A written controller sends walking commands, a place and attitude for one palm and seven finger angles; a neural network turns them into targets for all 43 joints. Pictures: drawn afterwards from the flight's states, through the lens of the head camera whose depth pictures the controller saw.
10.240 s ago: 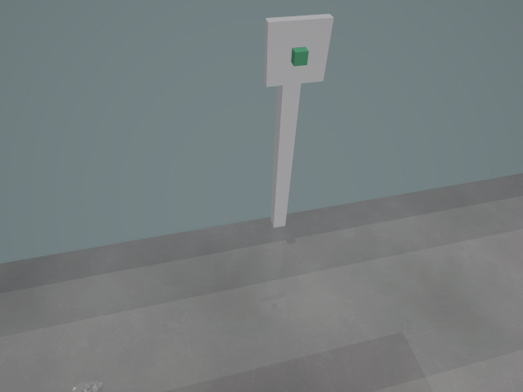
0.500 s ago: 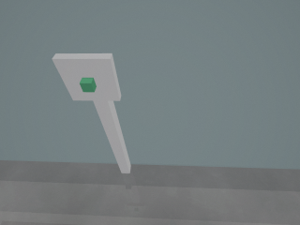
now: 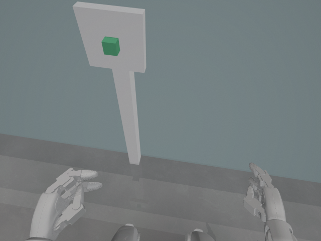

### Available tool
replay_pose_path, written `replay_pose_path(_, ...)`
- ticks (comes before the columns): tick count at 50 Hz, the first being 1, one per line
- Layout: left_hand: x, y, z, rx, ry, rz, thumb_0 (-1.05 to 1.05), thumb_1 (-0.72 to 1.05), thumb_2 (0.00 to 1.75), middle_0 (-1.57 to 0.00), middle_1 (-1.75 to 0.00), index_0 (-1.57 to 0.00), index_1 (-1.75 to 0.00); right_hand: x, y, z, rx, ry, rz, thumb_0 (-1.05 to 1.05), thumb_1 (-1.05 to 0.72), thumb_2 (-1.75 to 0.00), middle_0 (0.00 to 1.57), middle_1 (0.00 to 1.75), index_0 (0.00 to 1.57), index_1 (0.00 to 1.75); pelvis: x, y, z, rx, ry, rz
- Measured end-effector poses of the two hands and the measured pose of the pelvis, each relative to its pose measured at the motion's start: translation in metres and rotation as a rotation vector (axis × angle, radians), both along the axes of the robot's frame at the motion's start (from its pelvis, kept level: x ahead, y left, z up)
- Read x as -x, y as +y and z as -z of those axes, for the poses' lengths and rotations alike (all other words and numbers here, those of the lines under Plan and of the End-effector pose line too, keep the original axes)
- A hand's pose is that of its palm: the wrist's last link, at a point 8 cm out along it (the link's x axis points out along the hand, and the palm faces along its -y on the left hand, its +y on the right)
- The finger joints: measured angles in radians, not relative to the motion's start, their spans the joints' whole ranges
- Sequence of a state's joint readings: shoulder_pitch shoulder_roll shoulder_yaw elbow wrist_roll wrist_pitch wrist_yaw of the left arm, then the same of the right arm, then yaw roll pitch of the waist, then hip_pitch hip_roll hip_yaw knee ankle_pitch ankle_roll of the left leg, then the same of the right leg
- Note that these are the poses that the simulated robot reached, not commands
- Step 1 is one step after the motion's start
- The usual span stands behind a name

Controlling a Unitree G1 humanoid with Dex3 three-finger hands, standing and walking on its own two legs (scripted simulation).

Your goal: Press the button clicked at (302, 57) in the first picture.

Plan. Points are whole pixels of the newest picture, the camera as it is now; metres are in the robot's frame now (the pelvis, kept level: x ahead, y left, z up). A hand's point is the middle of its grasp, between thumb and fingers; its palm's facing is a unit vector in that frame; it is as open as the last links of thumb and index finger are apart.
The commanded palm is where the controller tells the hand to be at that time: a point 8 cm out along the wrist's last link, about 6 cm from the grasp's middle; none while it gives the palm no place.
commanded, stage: raise the hand and make a fist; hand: left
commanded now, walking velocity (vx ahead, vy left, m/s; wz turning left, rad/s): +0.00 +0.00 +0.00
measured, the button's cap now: (111, 45) +0.58 +0.21 +0.16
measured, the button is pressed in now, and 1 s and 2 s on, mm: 0 0 0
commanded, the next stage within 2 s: aim a knuckle at the button in 1.50 s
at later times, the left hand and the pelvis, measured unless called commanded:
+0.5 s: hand (70, 176) +0.22 +0.21 +0.09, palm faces -0.01 -1.00 -0.05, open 3.1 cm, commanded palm +0.19 +0.27 +0.10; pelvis +0.01 +0.03 +0.02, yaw -1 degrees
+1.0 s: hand (63, 147) +0.26 +0.22 +0.14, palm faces +0.01 -1.00 -0.06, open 3.1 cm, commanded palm +0.23 +0.28 +0.15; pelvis +0.03 +0.02 +0.05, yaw +0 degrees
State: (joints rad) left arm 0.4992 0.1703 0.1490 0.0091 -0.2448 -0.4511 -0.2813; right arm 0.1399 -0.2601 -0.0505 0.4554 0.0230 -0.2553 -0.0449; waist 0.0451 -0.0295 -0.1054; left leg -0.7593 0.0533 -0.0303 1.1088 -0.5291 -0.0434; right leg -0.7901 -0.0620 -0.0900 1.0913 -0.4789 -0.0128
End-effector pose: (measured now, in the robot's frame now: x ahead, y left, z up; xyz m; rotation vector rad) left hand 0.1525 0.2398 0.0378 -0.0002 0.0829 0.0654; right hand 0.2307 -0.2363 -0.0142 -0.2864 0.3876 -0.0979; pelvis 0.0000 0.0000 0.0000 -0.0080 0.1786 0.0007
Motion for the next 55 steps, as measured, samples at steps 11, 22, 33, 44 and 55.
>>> replay_pose_path(11,-0.038,0.006,-0.030,-0.028,-0.010,0.123,0.02,0.90,0.90,-0.95,-1.12,-0.96,-1.12,0.078,0.052,0.048,-0.132,0.256,0.046,0.02,-0.90,-0.90,0.20,0.30,0.21,0.30,0.006,0.018,-0.008,0.027,-0.015,-0.001)
replay_pose_path(22,-0.044,0.027,-0.049,-0.054,-0.029,0.069,0.02,0.90,0.90,-1.22,-1.41,-1.22,-1.41,0.097,0.025,0.033,-0.044,0.279,0.110,0.02,-0.90,-0.90,0.20,0.30,0.21,0.30,-0.003,0.029,-0.020,0.022,-0.023,0.009)
replay_pose_path(33,-0.060,0.031,-0.071,-0.058,-0.062,0.061,0.02,0.90,0.90,-1.29,-1.49,-1.29,-1.49,0.044,0.027,0.002,-0.033,0.145,0.068,0.02,-0.90,-0.90,0.20,0.30,0.20,0.30,-0.020,0.029,-0.030,0.026,-0.047,0.002)
replay_pose_path(44,-0.074,0.037,-0.091,-0.057,-0.053,0.047,0.02,0.90,0.90,-1.30,-1.50,-1.30,-1.49,0.022,0.045,-0.002,-0.086,0.145,-0.005,0.01,-0.90,-0.90,0.20,0.30,0.21,0.30,-0.031,0.021,-0.041,0.024,-0.074,-0.007)
replay_pose_path(55,-0.091,0.038,-0.115,-0.065,-0.087,0.064,0.02,0.90,0.90,-1.30,-1.50,-1.30,-1.50,0.036,0.024,-0.001,-0.072,0.192,0.027,0.02,-0.90,-0.90,0.20,0.30,0.21,0.30,-0.036,0.015,-0.051,0.015,-0.104,-0.005)
